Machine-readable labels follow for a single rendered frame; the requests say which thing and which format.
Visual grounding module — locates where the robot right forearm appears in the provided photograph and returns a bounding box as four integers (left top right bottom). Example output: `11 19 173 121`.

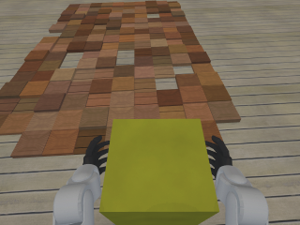
215 165 269 225

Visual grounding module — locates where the left robot hand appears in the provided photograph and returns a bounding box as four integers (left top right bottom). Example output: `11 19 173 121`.
82 135 110 175

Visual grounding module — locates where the carton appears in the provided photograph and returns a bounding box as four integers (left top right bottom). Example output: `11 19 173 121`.
99 118 220 225

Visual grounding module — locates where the robot left forearm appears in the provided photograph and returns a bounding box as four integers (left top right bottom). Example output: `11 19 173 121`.
52 164 101 225

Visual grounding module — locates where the right robot hand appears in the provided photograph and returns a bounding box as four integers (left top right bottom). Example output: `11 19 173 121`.
205 135 233 179

